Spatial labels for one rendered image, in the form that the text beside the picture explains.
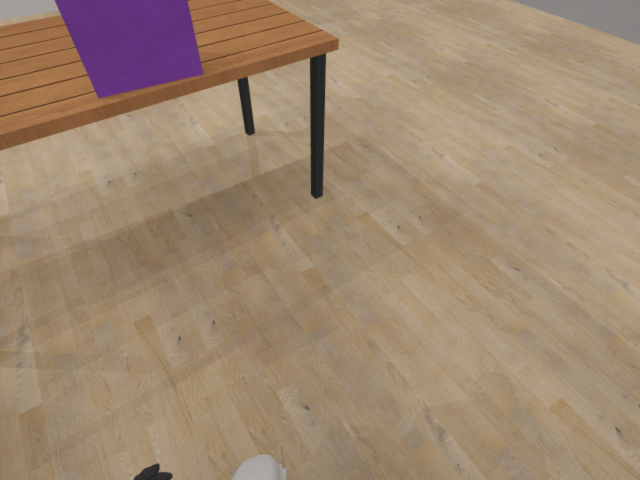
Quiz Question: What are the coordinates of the robot left thigh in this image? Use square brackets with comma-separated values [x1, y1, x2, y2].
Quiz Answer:
[231, 457, 286, 480]

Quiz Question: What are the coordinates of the carton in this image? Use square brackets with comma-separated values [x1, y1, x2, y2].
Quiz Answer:
[55, 0, 203, 98]

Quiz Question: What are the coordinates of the table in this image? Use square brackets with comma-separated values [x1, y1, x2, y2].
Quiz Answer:
[0, 0, 339, 199]

